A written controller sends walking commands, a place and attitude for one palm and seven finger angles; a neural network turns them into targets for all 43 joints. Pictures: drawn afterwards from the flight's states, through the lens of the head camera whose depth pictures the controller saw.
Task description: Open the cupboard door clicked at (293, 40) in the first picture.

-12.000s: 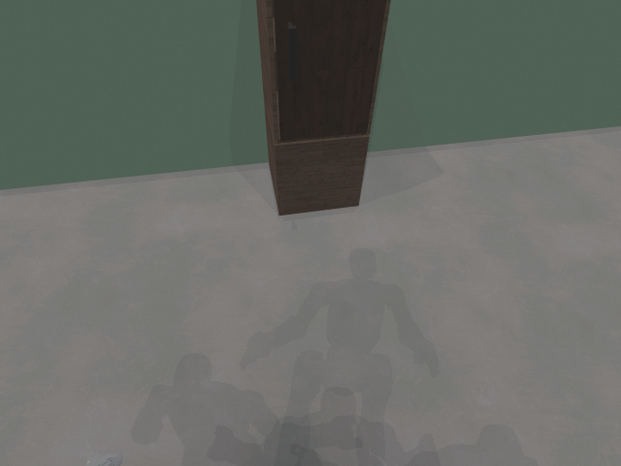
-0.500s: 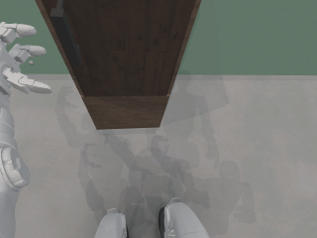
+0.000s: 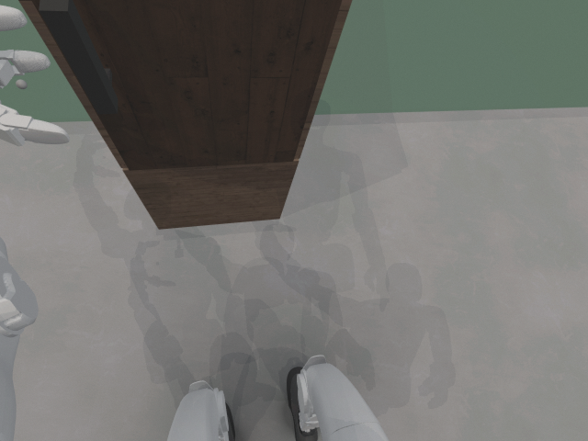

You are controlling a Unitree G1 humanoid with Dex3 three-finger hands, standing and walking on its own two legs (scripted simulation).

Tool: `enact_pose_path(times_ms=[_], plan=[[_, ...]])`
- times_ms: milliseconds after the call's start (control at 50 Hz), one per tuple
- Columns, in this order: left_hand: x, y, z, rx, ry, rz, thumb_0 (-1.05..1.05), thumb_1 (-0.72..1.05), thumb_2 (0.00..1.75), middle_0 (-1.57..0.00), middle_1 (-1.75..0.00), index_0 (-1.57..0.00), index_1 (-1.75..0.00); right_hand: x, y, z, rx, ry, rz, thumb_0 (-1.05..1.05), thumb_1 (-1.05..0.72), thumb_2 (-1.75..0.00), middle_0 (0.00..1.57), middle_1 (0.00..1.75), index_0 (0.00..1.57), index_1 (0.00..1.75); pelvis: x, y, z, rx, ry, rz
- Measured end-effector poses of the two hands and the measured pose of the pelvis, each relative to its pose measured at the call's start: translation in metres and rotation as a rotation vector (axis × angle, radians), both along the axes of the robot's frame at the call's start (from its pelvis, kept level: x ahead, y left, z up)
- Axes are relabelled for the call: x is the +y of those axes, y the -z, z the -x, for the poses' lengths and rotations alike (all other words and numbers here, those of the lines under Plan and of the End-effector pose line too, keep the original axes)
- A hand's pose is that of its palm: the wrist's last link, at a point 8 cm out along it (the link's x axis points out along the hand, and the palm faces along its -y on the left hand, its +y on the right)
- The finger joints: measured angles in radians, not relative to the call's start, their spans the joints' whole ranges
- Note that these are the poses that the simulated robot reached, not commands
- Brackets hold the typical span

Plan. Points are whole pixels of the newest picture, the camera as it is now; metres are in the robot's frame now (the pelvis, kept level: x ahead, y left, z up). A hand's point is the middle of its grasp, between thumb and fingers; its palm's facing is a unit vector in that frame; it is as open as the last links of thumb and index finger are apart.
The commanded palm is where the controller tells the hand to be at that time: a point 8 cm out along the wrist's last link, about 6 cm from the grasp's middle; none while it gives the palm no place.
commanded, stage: move the hooked fingers beside the handle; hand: left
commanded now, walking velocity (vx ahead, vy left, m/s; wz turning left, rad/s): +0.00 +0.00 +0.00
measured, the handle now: (86, 48) +0.59 +0.18 +0.07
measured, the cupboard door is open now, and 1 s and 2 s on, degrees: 0 0 0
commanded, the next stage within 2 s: slide the fingers in behind the handle in 0.54 s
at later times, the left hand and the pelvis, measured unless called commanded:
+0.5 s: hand (25, 94) +0.52 +0.24 +0.07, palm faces +0.00 -1.00 -0.02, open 14.0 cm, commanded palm +0.51 +0.28 +0.07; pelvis +0.00 -0.01 +0.00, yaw +1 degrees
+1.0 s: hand (46, 89) +0.52 +0.21 +0.08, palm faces -0.01 -1.00 -0.02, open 14.0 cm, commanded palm +0.51 +0.25 +0.07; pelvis -0.01 -0.01 +0.00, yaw +1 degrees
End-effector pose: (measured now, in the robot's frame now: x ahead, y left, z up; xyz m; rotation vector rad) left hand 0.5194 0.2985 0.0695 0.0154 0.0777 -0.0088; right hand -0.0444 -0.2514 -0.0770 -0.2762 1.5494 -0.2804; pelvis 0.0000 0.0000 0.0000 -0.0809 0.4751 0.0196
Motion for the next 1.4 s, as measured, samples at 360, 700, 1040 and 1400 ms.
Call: enact_pose_path(times_ms=[360,700,1040,1400], plan=[[-0.007,-0.012,0.018,-0.031,-0.005,-0.001,-0.01,-0.5,0.3,-0.3,-1.2,-0.3,-1.2,-0.014,0.001,-0.048,-0.116,-0.064,0.008,0.0,-0.91,-0.9,0.2,0.3,0.2,0.3,-0.004,-0.006,-0.005,-0.043,-0.018,-0.004],[-0.01,-0.011,0.017,-0.038,-0.002,-0.019,-0.01,-0.5,0.3,-0.3,-1.2,-0.3,-1.2,-0.019,0.01,-0.028,-0.083,-0.053,0.008,0.0,-0.91,-0.9,0.2,0.3,0.2,0.3,-0.011,0.002,0.006,-0.029,-0.017,-0.007],[-0.033,-0.008,0.014,-0.035,0.005,-0.004,-0.01,-0.5,0.3,-0.3,-1.2,-0.3,-1.2,-0.016,0.008,-0.013,-0.076,-0.038,0.0,0.0,-0.91,-0.9,0.2,0.3,0.2,0.3,-0.009,0.001,0.008,-0.035,-0.015,-0.009],[-0.056,-0.006,0.008,-0.052,0.001,-0.013,-0.01,-0.5,0.3,-0.3,-1.2,-0.3,-1.2,-0.008,0.013,-0.025,-0.095,-0.038,-0.033,0.0,-0.91,-0.9,0.2,0.3,0.2,0.3,-0.007,0.0,0.003,-0.031,-0.014,-0.014]])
